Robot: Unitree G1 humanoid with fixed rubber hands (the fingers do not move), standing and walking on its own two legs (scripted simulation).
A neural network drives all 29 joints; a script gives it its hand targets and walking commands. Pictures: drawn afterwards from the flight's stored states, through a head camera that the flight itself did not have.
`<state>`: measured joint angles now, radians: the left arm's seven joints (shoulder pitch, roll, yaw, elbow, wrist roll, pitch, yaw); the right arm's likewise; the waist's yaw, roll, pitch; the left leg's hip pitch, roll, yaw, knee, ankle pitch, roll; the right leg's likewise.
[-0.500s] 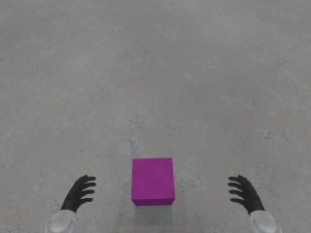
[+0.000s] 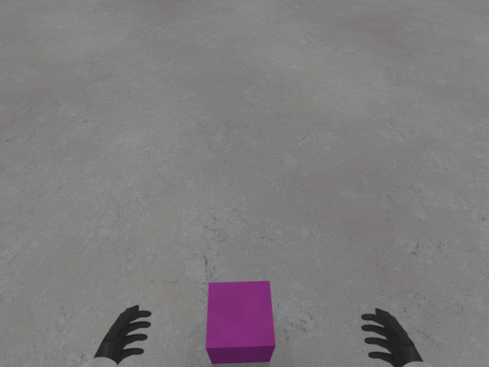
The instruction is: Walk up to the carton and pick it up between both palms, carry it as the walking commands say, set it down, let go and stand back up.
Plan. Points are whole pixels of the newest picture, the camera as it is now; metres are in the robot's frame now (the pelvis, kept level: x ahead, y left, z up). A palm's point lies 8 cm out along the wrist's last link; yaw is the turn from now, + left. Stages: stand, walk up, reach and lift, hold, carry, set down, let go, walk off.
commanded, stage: stand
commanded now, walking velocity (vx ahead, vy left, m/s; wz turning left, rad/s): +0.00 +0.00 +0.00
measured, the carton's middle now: (240, 323) +0.38 +0.03 -0.65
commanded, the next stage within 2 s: none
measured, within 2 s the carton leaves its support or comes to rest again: neither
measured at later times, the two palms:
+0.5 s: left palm out of the picture +0.11 +0.28 -0.12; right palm out of the picture +0.12 -0.27 -0.12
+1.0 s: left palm out of the picture +0.01 +0.26 -0.14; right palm out of the picture +0.02 -0.25 -0.14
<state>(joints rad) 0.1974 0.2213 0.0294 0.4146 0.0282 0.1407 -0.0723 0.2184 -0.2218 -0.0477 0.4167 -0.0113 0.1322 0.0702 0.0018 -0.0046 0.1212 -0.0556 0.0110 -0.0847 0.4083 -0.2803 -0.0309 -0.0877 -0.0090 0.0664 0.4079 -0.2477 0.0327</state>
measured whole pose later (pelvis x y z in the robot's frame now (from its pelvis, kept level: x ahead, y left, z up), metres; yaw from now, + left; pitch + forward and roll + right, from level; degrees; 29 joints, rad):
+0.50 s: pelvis +0.06 +0.00 -0.01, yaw +1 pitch +3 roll +0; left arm 0.33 0.30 0.01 0.83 0.00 -0.03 0.03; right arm 0.33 -0.29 -0.02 0.84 -0.01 -0.03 -0.02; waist 0.01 -0.01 -0.06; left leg -0.16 0.00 -0.09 0.52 -0.40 -0.03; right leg -0.20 -0.02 0.05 0.53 -0.39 0.04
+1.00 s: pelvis +0.04 +0.00 -0.01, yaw +1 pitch +0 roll +0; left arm 0.37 0.26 -0.03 1.04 0.00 0.01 0.04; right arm 0.35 -0.24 0.03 1.05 -0.01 0.00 -0.03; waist 0.00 -0.01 0.00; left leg -0.12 -0.01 -0.10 0.49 -0.37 -0.02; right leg -0.15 -0.03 0.05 0.50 -0.35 0.04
